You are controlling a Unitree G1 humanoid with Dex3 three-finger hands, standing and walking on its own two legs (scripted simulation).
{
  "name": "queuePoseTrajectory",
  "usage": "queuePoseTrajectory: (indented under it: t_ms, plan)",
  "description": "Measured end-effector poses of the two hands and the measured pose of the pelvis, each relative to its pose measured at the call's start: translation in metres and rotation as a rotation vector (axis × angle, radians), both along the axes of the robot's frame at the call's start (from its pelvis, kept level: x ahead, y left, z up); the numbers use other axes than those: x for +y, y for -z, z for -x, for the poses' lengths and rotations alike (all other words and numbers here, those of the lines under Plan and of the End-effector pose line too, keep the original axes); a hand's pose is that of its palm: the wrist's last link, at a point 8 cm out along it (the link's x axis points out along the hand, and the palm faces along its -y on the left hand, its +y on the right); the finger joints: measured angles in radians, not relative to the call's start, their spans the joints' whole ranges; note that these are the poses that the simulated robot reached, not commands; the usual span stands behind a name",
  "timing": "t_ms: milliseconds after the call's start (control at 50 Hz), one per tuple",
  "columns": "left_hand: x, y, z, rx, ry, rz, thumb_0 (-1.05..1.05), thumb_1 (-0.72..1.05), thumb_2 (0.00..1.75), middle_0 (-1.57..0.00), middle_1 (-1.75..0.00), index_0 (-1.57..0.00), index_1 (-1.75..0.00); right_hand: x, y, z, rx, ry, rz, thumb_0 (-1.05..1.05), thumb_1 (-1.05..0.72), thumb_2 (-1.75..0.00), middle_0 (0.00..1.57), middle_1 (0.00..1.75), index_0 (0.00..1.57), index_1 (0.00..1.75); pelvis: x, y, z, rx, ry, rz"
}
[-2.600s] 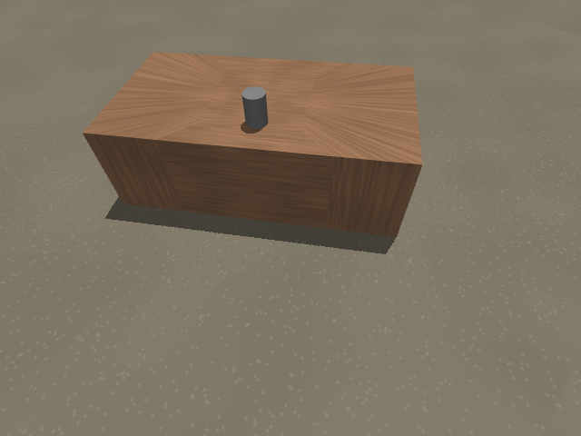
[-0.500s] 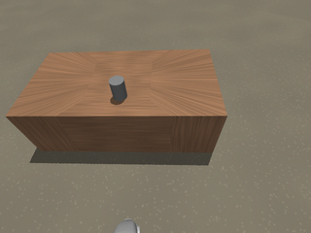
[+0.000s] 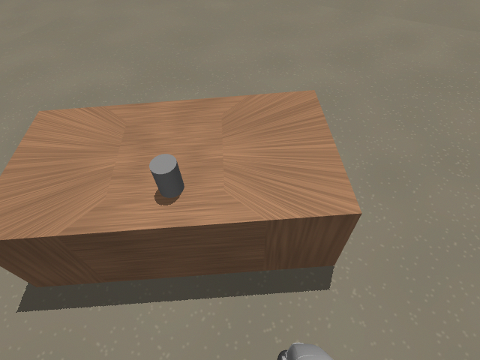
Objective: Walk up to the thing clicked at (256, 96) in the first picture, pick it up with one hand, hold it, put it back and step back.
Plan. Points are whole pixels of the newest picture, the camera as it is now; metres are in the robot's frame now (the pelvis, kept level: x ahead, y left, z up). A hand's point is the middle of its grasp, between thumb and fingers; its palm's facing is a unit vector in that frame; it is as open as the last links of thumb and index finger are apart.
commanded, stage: walk up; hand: left
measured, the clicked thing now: (167, 176) +0.72 +0.23 -0.27
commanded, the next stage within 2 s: stand in 1.92 s
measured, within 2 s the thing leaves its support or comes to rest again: neither
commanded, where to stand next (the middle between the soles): +0.24 +0.02 m, yaw +0 degrees
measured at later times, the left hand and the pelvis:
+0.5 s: hand (78, 352) +0.19 +0.33 -0.15, palm faces -0.04 -0.93 -0.37, open 7.4 cm; pelvis +0.14 +0.05 +0.00, yaw +0 degrees
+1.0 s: hand (108, 293) +0.29 +0.29 -0.14, palm faces -0.03 -0.94 -0.35, open 7.4 cm; pelvis +0.18 +0.04 +0.01, yaw -1 degrees
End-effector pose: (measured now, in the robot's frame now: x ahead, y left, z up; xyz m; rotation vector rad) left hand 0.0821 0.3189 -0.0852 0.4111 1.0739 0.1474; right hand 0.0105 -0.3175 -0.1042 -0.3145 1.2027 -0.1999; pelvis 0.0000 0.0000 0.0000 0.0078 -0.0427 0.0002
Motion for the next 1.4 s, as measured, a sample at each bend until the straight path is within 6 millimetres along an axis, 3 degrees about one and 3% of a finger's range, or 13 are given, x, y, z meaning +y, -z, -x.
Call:
queuePoseTrajectory:
  t_ms: [80, 160, 240, 360, 440, 580, 720, 840, 1040, 1200, 1400]
  plan:
    - [-0.007, -0.004, -0.031, -0.071, -0.018, -0.016, 0.00, 0.90, 0.90, -0.21, -0.30, -0.21, -0.30, -0.001, 0.015, -0.037, 0.012, -0.010, -0.014, 0.01, -0.90, -0.90, 0.21, 0.30, 0.20, 0.30, -0.005, 0.006, -0.025, -0.015, -0.004, 0.013]
    - [-0.007, -0.014, -0.042, -0.071, -0.037, -0.012, 0.00, 0.90, 0.90, -0.21, -0.30, -0.21, -0.30, 0.006, 0.010, -0.083, -0.027, -0.045, -0.033, 0.01, -0.90, -0.90, 0.20, 0.30, 0.20, 0.30, 0.001, -0.003, -0.047, -0.014, -0.008, 0.016]
    - [0.005, -0.014, -0.047, -0.036, -0.049, -0.013, 0.00, 0.90, 0.90, -0.21, -0.30, -0.21, -0.30, 0.014, 0.000, -0.121, -0.053, -0.078, -0.030, 0.01, -0.91, -0.90, 0.20, 0.30, 0.20, 0.30, 0.010, -0.007, -0.070, -0.004, -0.008, 0.019]
    - [0.042, 0.009, -0.061, 0.035, -0.084, -0.004, 0.00, 0.90, 0.90, -0.21, -0.30, -0.21, -0.30, 0.030, -0.009, -0.169, -0.072, -0.095, 0.040, 0.01, -0.90, -0.90, 0.20, 0.30, 0.20, 0.30, 0.036, 0.003, -0.109, 0.004, -0.012, 0.027]
    - [0.056, 0.027, -0.080, 0.091, -0.099, 0.004, 0.00, 0.90, 0.90, -0.21, -0.30, -0.21, -0.30, 0.044, -0.014, -0.189, -0.093, -0.075, 0.072, 0.01, -0.90, -0.90, 0.20, 0.30, 0.20, 0.30, 0.050, 0.007, -0.129, 0.001, -0.004, 0.018]
    - [0.054, 0.030, -0.119, 0.112, -0.072, 0.030, 0.00, 0.91, 0.90, -0.20, -0.30, -0.20, -0.30, 0.055, -0.023, -0.202, -0.077, -0.055, 0.087, 0.01, -0.90, -0.90, 0.21, 0.30, 0.20, 0.30, 0.055, -0.001, -0.151, 0.003, 0.010, 0.016]
    - [0.041, 0.033, -0.141, 0.107, -0.084, 0.009, 0.00, 0.91, 0.90, -0.20, -0.30, -0.20, -0.30, 0.047, 0.003, -0.221, -0.055, -0.030, 0.058, 0.01, -0.90, -0.90, 0.21, 0.30, 0.20, 0.30, 0.046, 0.010, -0.165, -0.002, 0.011, 0.025]
    - [0.026, 0.025, -0.164, 0.094, -0.075, 0.029, 0.00, 0.90, 0.90, -0.21, -0.30, -0.21, -0.30, 0.057, 0.014, -0.235, -0.042, -0.020, -0.002, 0.01, -0.90, -0.90, 0.20, 0.30, 0.20, 0.30, 0.043, 0.003, -0.174, 0.002, 0.011, 0.001]
    - [0.012, 0.012, -0.204, 0.040, -0.071, 0.055, 0.00, 0.90, 0.90, -0.21, -0.30, -0.21, -0.30, 0.060, 0.005, -0.249, -0.019, -0.016, -0.024, 0.01, -0.90, -0.90, 0.21, 0.30, 0.20, 0.30, 0.037, -0.011, -0.183, -0.002, 0.011, 0.000]
    - [0.008, 0.009, -0.212, 0.049, -0.080, 0.073, 0.00, 0.90, 0.90, -0.21, -0.30, -0.21, -0.30, 0.049, -0.007, -0.250, -0.004, 0.002, 0.007, 0.01, -0.90, -0.90, 0.21, 0.30, 0.20, 0.30, 0.036, -0.019, -0.186, -0.002, 0.011, 0.004]
    - [0.011, 0.012, -0.195, 0.114, -0.106, 0.078, 0.00, 0.90, 0.90, -0.21, -0.30, -0.21, -0.30, 0.049, -0.011, -0.248, 0.020, 0.012, 0.014, 0.01, -0.90, -0.90, 0.20, 0.30, 0.20, 0.30, 0.037, -0.023, -0.189, 0.003, 0.012, 0.009]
